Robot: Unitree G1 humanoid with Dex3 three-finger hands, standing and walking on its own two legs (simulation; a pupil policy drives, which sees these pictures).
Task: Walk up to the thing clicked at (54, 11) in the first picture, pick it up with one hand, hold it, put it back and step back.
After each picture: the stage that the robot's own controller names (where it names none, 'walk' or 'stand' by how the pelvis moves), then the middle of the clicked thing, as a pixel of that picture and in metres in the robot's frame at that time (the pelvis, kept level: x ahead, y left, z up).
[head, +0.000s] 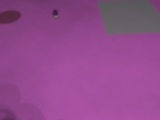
stand; (55, 14) +2.13 +0.37 -0.72
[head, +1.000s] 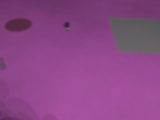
walk; (67, 26) +2.01 +0.14 -0.71
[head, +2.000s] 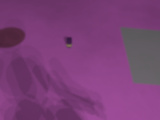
walk; (69, 42) +1.42 +0.09 -0.72
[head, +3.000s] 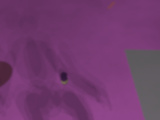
walk; (64, 78) +0.94 +0.15 -0.71
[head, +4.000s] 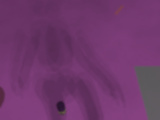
walk; (61, 108) +0.62 +0.22 -0.70
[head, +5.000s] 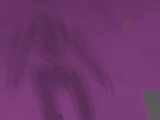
stand; out of the picture +0.42 +0.13 -0.70
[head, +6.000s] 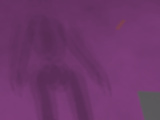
stand; out of the picture +0.39 +0.17 -0.72
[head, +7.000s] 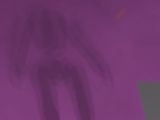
stand; out of the picture +0.41 +0.19 -0.71
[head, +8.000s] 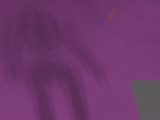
stand; out of the picture +0.39 +0.22 -0.72
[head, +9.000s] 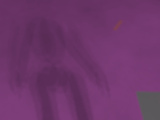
stand; out of the picture +0.38 +0.19 -0.73
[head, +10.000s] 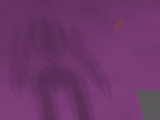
stand; out of the picture +0.39 +0.19 -0.73
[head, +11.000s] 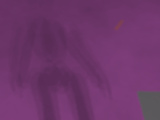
go down; out of the picture +0.38 +0.19 -0.73
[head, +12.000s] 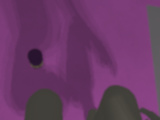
go down; (35, 59) +0.50 +0.18 -0.35
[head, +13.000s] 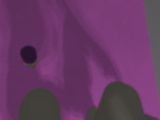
approach; (29, 56) +0.50 +0.18 -0.31
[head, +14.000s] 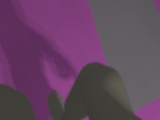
close in; out of the picture +0.49 +0.24 -0.24
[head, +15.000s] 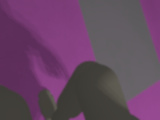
close; out of the picture +0.48 +0.25 -0.24
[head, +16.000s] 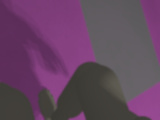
lift; out of the picture +0.44 +0.22 -0.25
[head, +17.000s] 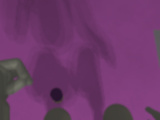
lift; (57, 95) +0.40 +0.14 -0.46
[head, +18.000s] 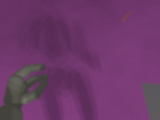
go down; out of the picture +0.36 +0.13 -0.67
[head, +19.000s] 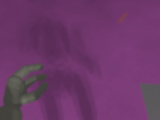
stand; out of the picture +0.35 +0.15 -0.68
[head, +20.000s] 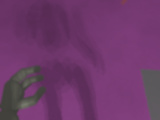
stand; out of the picture +0.36 +0.15 -0.64
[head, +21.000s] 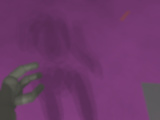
stand; out of the picture +0.35 +0.14 -0.68
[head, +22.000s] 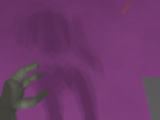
stand; out of the picture +0.35 +0.14 -0.65
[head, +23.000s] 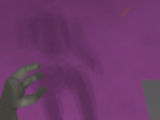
stand; out of the picture +0.35 +0.14 -0.67
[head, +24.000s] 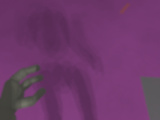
stand; out of the picture +0.35 +0.14 -0.67
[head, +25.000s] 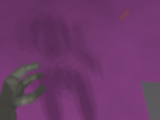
stand; out of the picture +0.35 +0.14 -0.67
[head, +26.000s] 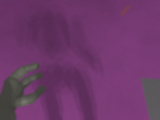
stand; out of the picture +0.35 +0.14 -0.67
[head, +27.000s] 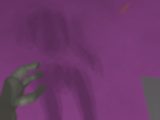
stand; out of the picture +0.35 +0.14 -0.66
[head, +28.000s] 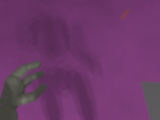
stand; out of the picture +0.35 +0.14 -0.67
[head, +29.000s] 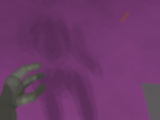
stand; out of the picture +0.35 +0.14 -0.68
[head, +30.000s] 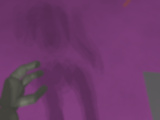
stand; out of the picture +0.36 +0.13 -0.64
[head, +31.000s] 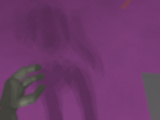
stand; out of the picture +0.36 +0.14 -0.65
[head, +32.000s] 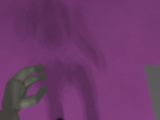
close; out of the picture +0.36 +0.14 -0.62
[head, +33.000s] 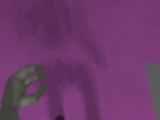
close; out of the picture +0.37 +0.14 -0.61
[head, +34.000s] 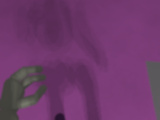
close; out of the picture +0.37 +0.14 -0.60
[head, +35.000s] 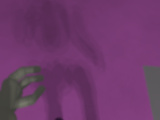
close; out of the picture +0.37 +0.14 -0.61
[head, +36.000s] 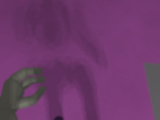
close; out of the picture +0.36 +0.14 -0.61
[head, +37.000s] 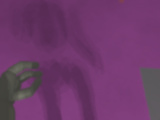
close; out of the picture +0.36 +0.14 -0.63
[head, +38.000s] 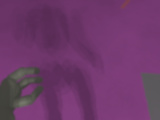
close; out of the picture +0.35 +0.14 -0.65
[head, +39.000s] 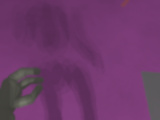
close; out of the picture +0.35 +0.14 -0.64
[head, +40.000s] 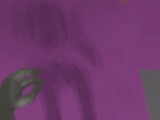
close; out of the picture +0.36 +0.14 -0.64
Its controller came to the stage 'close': yes
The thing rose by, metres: 0.01
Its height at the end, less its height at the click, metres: +0.00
